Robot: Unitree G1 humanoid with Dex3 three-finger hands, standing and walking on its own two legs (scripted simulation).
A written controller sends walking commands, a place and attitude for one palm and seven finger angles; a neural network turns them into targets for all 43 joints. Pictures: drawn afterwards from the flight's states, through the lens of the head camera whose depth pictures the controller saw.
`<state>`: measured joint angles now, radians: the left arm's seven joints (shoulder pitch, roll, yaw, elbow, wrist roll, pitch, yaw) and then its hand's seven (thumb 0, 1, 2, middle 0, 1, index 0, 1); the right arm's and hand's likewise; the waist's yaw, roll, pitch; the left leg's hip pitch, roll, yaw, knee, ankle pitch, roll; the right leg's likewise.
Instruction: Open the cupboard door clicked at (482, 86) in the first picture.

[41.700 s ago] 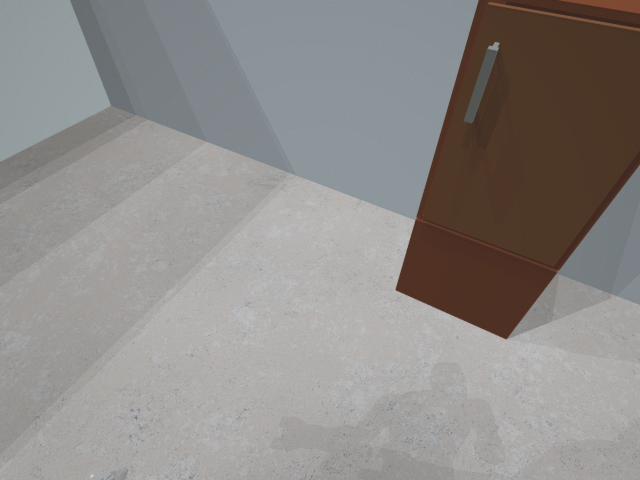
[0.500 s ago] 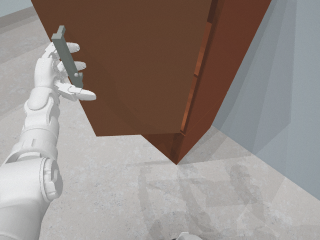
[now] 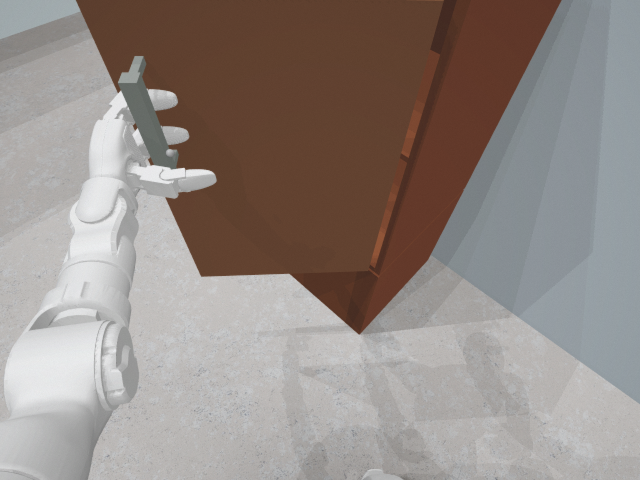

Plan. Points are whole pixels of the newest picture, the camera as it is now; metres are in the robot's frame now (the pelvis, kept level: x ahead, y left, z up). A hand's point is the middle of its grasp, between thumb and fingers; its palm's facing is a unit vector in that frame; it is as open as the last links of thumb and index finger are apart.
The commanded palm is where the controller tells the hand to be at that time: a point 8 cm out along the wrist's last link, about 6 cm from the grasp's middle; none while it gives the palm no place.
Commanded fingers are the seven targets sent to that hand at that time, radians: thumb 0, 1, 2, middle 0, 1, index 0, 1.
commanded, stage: close the thumb around the handle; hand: left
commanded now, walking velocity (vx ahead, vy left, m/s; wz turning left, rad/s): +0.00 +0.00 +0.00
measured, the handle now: (155, 125) +0.54 +0.19 +0.13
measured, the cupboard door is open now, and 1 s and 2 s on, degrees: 47 58 87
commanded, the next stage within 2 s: pull the door open along its arc in 0.46 s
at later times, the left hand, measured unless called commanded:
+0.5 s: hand (165, 157) +0.47 +0.17 +0.13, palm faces +0.01 -1.00 +0.00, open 5.8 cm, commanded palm +0.45 +0.22 +0.12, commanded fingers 0.00 0.90 0.90 -0.40 -1.35 -0.40 -1.35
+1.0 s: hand (168, 199) +0.41 +0.16 +0.13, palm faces -0.04 -1.00 +0.02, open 6.2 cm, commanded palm +0.35 +0.20 +0.12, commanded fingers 0.00 0.90 0.90 -0.40 -1.35 -0.40 -1.35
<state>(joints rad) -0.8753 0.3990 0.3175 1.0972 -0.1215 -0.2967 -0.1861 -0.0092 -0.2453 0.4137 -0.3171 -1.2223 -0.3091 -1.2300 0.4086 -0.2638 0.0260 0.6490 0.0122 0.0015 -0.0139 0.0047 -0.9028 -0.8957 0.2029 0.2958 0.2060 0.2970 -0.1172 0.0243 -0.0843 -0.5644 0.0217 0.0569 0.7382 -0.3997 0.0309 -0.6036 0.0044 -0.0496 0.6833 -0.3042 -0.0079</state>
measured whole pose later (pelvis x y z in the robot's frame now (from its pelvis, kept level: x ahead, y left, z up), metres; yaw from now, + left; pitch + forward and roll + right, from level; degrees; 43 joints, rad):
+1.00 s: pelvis +0.01 +0.00 +0.01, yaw -2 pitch +8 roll -1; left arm -0.44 0.28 0.25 0.60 -0.22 -0.20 -0.20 0.00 0.73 0.77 -0.34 -1.34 -0.29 -1.29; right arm 0.38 -0.26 0.01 0.59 0.05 0.00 -0.01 0.01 -0.90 -0.90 0.20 0.30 0.20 0.30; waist -0.06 0.04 -0.11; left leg -0.42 0.03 0.08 0.66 -0.39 0.03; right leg -0.48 0.02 -0.02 0.62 -0.29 -0.01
